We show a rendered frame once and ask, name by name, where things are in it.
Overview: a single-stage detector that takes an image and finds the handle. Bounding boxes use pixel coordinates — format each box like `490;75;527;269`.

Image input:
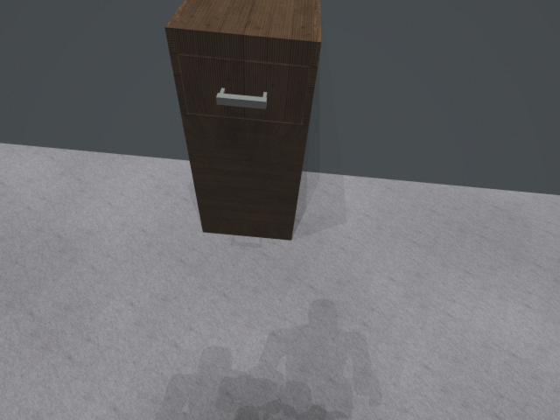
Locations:
216;88;267;109

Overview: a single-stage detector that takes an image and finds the drawer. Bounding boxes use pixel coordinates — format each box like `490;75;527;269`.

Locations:
179;53;308;123

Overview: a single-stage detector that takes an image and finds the cabinet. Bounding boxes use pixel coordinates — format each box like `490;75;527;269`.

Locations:
165;0;321;241

